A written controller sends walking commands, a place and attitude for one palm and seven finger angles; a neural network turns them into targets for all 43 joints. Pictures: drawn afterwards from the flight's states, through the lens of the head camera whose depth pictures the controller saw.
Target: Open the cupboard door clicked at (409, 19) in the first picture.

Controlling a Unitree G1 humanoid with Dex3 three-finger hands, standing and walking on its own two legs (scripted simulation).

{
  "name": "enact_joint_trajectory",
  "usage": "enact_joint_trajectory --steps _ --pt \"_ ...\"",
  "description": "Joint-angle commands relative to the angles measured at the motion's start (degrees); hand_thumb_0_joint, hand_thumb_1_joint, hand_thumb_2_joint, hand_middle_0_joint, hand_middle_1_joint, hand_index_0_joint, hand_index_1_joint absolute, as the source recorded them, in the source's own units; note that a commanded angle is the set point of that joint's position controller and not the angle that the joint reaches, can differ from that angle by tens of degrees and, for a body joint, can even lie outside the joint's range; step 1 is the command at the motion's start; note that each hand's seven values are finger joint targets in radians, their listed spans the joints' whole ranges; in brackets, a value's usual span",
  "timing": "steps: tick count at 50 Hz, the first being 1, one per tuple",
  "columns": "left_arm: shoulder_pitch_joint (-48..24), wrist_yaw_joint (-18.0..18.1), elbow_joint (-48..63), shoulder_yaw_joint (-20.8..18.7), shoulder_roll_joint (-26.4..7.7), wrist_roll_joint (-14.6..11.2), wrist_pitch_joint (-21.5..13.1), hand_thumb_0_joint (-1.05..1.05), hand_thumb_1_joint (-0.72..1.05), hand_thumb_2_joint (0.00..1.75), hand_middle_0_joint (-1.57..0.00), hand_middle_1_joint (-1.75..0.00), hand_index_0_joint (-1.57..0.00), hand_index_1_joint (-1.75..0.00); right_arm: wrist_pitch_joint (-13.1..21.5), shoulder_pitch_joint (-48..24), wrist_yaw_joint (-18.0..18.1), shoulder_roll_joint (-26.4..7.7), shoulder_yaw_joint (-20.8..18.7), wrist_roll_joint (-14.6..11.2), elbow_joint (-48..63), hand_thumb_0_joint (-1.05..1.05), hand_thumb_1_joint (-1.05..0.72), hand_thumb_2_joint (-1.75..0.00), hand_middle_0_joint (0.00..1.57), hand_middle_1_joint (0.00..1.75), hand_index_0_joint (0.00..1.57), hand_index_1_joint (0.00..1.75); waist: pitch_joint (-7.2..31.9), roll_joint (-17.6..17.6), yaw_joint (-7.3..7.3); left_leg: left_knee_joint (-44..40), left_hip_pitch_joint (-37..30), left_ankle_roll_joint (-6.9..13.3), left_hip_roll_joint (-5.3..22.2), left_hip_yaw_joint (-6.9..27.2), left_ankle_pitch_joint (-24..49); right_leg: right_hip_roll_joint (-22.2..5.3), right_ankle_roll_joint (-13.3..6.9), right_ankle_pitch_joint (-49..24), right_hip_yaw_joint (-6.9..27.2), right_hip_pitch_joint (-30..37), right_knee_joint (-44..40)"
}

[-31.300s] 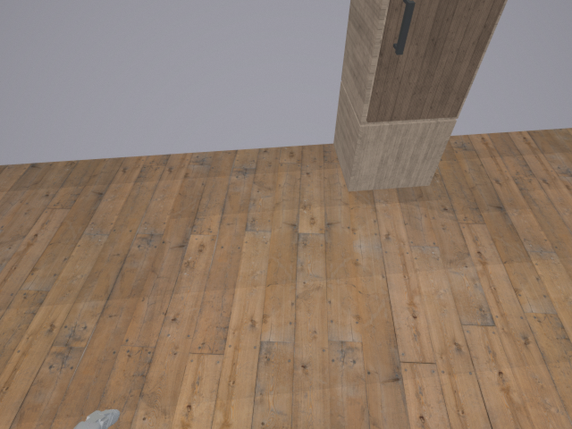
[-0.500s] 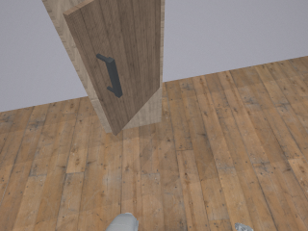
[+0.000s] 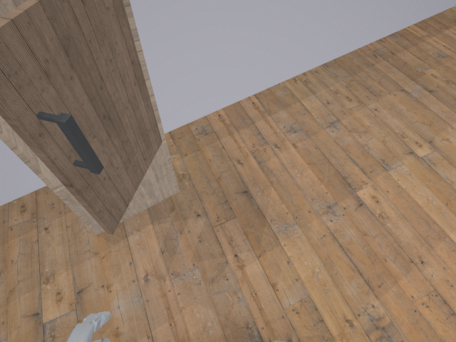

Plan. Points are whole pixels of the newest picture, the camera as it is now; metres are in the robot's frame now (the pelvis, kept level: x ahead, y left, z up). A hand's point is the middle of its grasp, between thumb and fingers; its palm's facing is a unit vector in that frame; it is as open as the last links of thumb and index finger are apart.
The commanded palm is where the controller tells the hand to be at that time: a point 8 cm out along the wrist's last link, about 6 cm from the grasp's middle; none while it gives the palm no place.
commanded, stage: walk to a spot facing it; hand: left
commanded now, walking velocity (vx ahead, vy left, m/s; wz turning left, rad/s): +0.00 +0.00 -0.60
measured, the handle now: (73, 144) +0.44 +0.34 +0.05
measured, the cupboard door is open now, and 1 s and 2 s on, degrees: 42 42 42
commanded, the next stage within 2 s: none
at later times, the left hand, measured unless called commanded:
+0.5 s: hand (142, 311) +0.18 +0.19 -0.15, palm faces -0.30 -0.94 -0.19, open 7.4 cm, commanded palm none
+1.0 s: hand (172, 292) +0.22 +0.14 -0.17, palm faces -0.54 -0.82 -0.17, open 7.4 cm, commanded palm none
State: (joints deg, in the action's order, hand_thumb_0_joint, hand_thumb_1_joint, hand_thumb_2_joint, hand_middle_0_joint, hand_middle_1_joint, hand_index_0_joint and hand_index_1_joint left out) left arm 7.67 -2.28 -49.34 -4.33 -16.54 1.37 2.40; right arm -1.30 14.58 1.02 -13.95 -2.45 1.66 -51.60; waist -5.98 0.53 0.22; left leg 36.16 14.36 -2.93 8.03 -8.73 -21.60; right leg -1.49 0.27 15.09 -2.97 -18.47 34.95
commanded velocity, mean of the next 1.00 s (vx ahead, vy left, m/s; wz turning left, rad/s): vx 0.14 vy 0.00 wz -0.60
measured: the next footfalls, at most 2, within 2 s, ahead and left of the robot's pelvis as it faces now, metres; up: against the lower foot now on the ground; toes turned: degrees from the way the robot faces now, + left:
left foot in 0.30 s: +0.10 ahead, +0.12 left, +0.00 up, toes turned -10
right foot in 0.64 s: +0.01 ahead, -0.12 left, +0.00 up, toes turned -30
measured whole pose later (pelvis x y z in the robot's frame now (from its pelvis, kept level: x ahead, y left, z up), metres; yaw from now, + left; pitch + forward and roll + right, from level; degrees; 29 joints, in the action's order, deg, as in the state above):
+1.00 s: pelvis +0.11 -0.02 +0.00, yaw -38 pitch +1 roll -1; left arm 18.7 -1.6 -56.3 -4.0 -12.2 1.2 0.5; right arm 2.4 9.2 -0.6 -13.6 -2.8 1.6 -49.8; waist -3.3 -1.4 -1.6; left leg 32.7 21.3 -1.9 3.2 -3.4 -14.4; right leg 2.2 -0.3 24.2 6.5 -11.9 35.1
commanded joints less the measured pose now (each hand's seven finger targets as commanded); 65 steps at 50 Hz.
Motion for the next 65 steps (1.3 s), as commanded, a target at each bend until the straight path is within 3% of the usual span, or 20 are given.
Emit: enact_joint_trajectory --steps 1,5,13,15,16,20,26,30,31,32,33,36,44,47,48,49,50,53,56,65 --pt "12.7 2.1 0.3 -3.2 -16.1 -0.4 -1.3 0.0 0.9 0.9 -0.2 -0.3 -0.2 -0.3 0.2 -4.4 0.5 -6.0 -1.3 -1.2 7.8 0.0 -0.9 -0.9 0.2 0.3 0.2 0.3 10.2 -13.9 -6.38 29.7 20.4 -0.4 -2.9 7.6 -17.0 -21.8 -15.2 -26.1 28.9 16.6 -14.7" --pt "3.5 3.4 2.6 -2.1 -9.0 0.0 -1.3 0.0 0.9 0.9 -0.2 -0.3 -0.2 -0.3 0.1 -4.2 0.5 -5.4 -1.5 -1.2 4.8 0.0 -0.9 -0.9 0.2 0.3 0.2 0.3 10.9 -12.1 -1.18 27.1 16.8 -1.6 -2.5 8.4 -5.5 -11.6 -11.3 -27.6 19.7 12.4 -11.3" --pt "-0.9 2.6 3.5 -2.0 -8.3 -0.4 -0.3 0.0 0.9 0.9 -0.2 -0.3 -0.2 -0.3 1.2 4.1 1.0 -5.1 -1.6 -1.5 2.2 0.0 -0.9 -0.9 0.2 0.3 0.2 0.3 9.1 -7.6 3.19 -7.3 -5.1 -0.4 -6.2 6.5 7.3 -5.8 -5.9 -13.5 21.0 -2.2 -7.6" --pt "1.4 1.7 5.4 -0.6 -2.1 -1.1 0.0 0.0 0.9 0.9 -0.2 -0.3 -0.2 -0.3 2.0 6.3 1.5 -15.0 -3.3 -0.1 3.0 0.0 -0.9 -0.9 0.2 0.3 0.2 0.3 9.5 19.0 2.9 -22.2 -11.0 9.7 18.5 33.2 7.0 5.9 1.2 18.7 6.3 -15.7 14.2" --pt "-0.2 1.2 6.2 -1.3 -4.0 -0.5 -0.1 0.0 0.9 0.9 -0.2 -0.3 -0.2 -0.3 2.1 6.0 1.5 -16.0 -3.2 0.3 4.0 0.0 -0.9 -0.9 0.2 0.3 0.2 0.3 8.0 13.2 3.42 -23.8 -3.2 14.1 22.4 36.3 2.6 2.9 1.5 20.5 6.8 -14.0 24.5" --pt "0.3 -0.2 3.1 -1.5 -1.6 0.0 0.1 0.0 0.9 0.9 -0.2 -0.3 -0.2 -0.3 2.4 -1.2 1.9 -9.6 -1.7 0.3 4.9 0.0 -0.9 -0.9 0.2 0.3 0.2 0.3 6.0 10.4 -0.54 -17.7 -4.8 9.3 10.3 13.5 23.4 -0.1 3.1 10.7 2.6 -14.3 29.8" --pt "-2.8 -0.2 3.6 -0.5 0.0 -0.3 -0.2 0.0 0.9 0.9 -0.2 -0.3 -0.2 -0.3 1.9 4.9 1.3 -10.5 -2.8 0.2 1.8 0.0 -0.9 -0.9 0.2 0.3 0.2 0.3 9.0 11.4 2.69 -12.8 -9.9 9.1 11.6 6.4 35.0 1.2 2.0 11.2 -2.5 -6.2 11.5" --pt "2.9 0.1 2.0 -0.9 -2.1 -0.1 -0.7 0.0 0.9 0.9 -0.2 -0.3 -0.2 -0.3 1.2 3.0 0.6 -10.8 -3.1 -0.1 2.4 0.0 -0.9 -0.9 0.2 0.3 0.2 0.3 9.9 8.7 -0.25 -6.1 -3.1 4.8 10.7 2.4 20.4 1.8 -0.4 0.9 -3.5 8.7 -7.6" --pt "7.2 0.5 0.7 -1.8 -6.2 0.3 -1.1 0.0 0.9 0.9 -0.2 -0.3 -0.2 -0.3 1.1 1.6 0.2 -8.5 -2.8 -0.6 3.3 0.0 -0.9 -0.9 0.2 0.3 0.2 0.3 11.0 -1.0 -2.86 2.7 7.3 1.8 7.2 -1.0 6.4 -5.6 -3.3 1.7 6.6 19.0 -14.5" --pt "11.0 1.3 -0.7 -3.2 -12.9 0.6 -1.5 0.0 0.9 0.9 -0.2 -0.3 -0.2 -0.3 1.2 -3.1 -0.3 -3.6 -1.4 -1.0 6.6 0.0 -0.9 -0.9 0.2 0.3 0.2 0.3 8.2 -21.4 -5.9 16.8 23.8 -1.5 -2.5 -4.4 -18.6 -20.1 -10.3 0.2 28.7 23.8 -20.6" --pt "14.1 1.8 -1.0 -3.5 -14.5 -0.5 -1.4 0.0 0.9 0.9 -0.2 -0.3 -0.2 -0.3 0.7 -8.1 -0.2 -5.9 -1.2 -0.6 8.5 0.0 -0.9 -0.9 0.2 0.3 0.2 0.3 5.8 -16.7 -8.85 24.2 27.1 -0.7 -2.4 5.2 -17.2 -22.0 -14.4 3.7 32.7 19.0 -22.2" --pt "6.0 2.6 0.5 -2.4 -8.0 -0.3 -2.4 0.0 0.9 0.9 -0.2 -0.3 -0.2 -0.3 0.9 -7.4 -1.1 -6.5 -2.4 -0.4 5.8 0.0 -0.9 -0.9 0.2 0.3 0.2 0.3 3.9 -12.6 -2.71 27.8 26.0 -1.3 -0.5 8.3 -2.4 -13.7 -11.3 9.3 23.2 14.2 -22.1" --pt "8.1 1.5 -1.5 -2.7 -8.8 0.1 -4.1 0.0 0.9 0.9 -0.2 -0.3 -0.2 -0.3 2.9 -8.5 -1.8 -3.6 -2.1 -0.8 6.1 0.0 -0.9 -0.9 0.2 0.3 0.2 0.3 4.1 -10.0 -2.08 6.3 13.4 -1.2 -5.0 5.6 1.3 -10.5 -11.7 3.3 22.2 9.6 -19.7" --pt "4.1 1.2 -0.9 -2.7 -7.3 -0.2 -3.9 0.0 0.9 0.9 -0.2 -0.3 -0.2 -0.3 4.3 0.6 -0.9 -5.2 -2.2 -0.8 3.3 0.0 -0.9 -0.9 0.2 0.3 0.2 0.3 5.4 -6.4 3.04 -8.1 -6.5 -0.9 -6.5 4.1 7.0 -6.1 -8.3 5.8 19.4 -1.6 -12.8" --pt "4.0 0.8 -0.1 -1.9 -3.8 -0.4 -3.8 0.0 0.9 0.9 -0.2 -0.3 -0.2 -0.3 4.8 7.1 0.0 -9.4 -3.1 -0.4 1.0 0.0 -0.9 -0.9 0.2 0.3 0.2 0.3 7.8 3.6 5.67 -13.4 -18.3 1.1 -0.3 11.7 -0.6 -0.9 -5.5 7.7 15.3 -10.6 -1.9" --pt "4.9 0.2 1.4 -0.9 0.3 -1.0 -3.7 0.0 0.9 0.9 -0.2 -0.3 -0.2 -0.3 5.2 15.1 0.5 -16.5 -4.6 1.2 -0.3 0.0 -0.9 -0.9 0.2 0.3 0.2 0.3 11.5 22.1 8.39 -21.5 -25.5 7.7 18.2 34.9 -13.2 6.9 -1.5 20.2 4.0 -22.3 19.4" --pt "1.0 0.0 3.3 -1.0 -1.7 -0.4 -4.3 0.0 0.9 0.9 -0.2 -0.3 -0.2 -0.3 4.8 16.7 0.8 -16.0 -3.9 0.8 0.1 0.0 -0.9 -0.9 0.2 0.3 0.2 0.3 9.3 14.8 8.39 -25.5 -21.3 12.3 23.9 42.2 -17.4 2.0 -1.8 18.7 6.7 -25.1 28.7" --pt "0.3 -1.3 0.6 -1.6 -0.5 0.7 -4.0 0.0 0.9 0.9 -0.2 -0.3 -0.2 -0.3 5.3 6.4 0.5 -8.6 -1.8 0.4 2.0 0.0 -0.9 -0.9 0.2 0.3 0.2 0.3 0.8 8.2 2.19 -26.8 -6.3 8.8 15.7 24.7 -7.9 -3.6 -0.6 4.8 5.1 -24.5 38.1" --pt "1.7 -2.1 -0.3 -0.7 1.8 0.6 -2.7 0.0 0.9 0.9 -0.2 -0.3 -0.2 -0.3 6.2 7.1 0.8 -6.1 -1.2 0.0 0.4 0.0 -0.9 -0.9 0.2 0.3 0.2 0.3 4.5 9.3 0.84 -24.2 -10.5 7.4 10.9 9.8 11.4 -4.0 0.6 -1.2 2.3 -22.6 31.6" --pt "-9.9 -1.8 2.3 0.5 2.5 0.5 -2.6 0.0 0.9 0.9 -0.2 -0.3 -0.2 -0.3 5.4 13.3 -0.1 -5.6 -1.0 0.7 -4.2 0.0 -0.9 -0.9 0.2 0.3 0.2 0.3 1.0 7.4 3.22 -23.4 -10.7 8.0 12.1 0.0 19.9 -2.1 -1.3 -3.3 -3.6 -13.4 6.9"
